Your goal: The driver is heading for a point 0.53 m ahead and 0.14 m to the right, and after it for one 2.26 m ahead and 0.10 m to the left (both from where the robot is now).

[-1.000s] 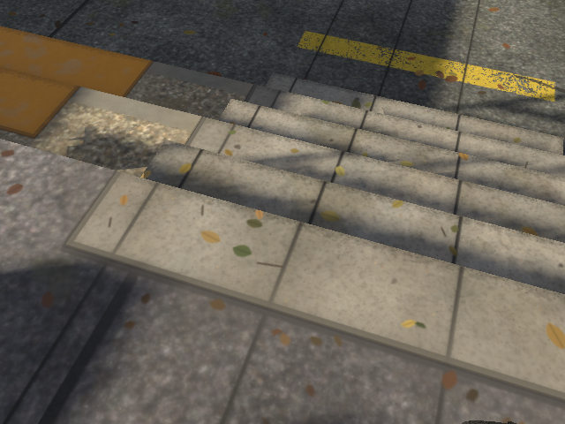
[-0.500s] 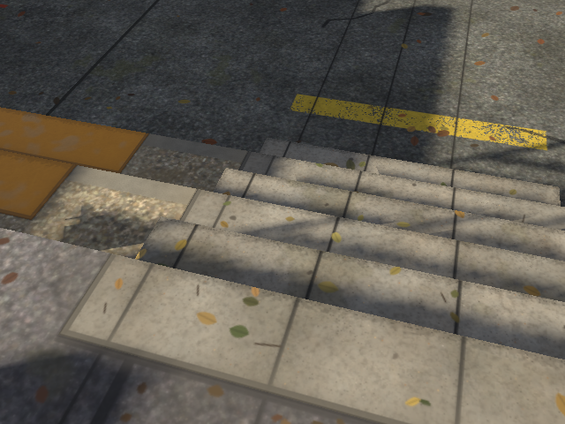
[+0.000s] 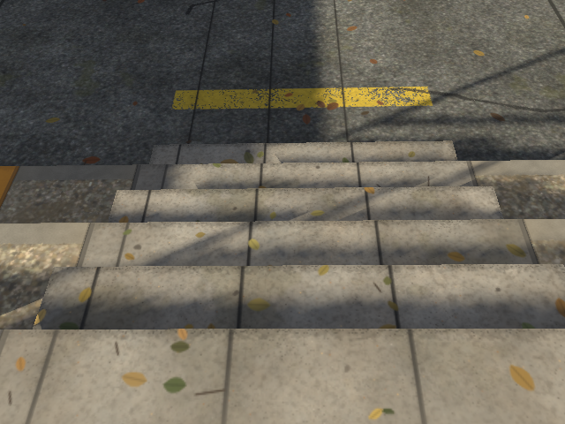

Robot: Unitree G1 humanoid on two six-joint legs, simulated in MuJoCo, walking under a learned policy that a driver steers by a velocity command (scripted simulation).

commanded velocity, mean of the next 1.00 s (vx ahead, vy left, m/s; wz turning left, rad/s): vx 0.07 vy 0.00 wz -0.56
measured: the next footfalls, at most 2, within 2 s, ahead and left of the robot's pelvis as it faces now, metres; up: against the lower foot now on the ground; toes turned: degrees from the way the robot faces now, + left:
left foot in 0.36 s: +0.10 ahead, +0.17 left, +0.00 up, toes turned -16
right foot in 0.82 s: -0.04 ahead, -0.06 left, +0.00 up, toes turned -33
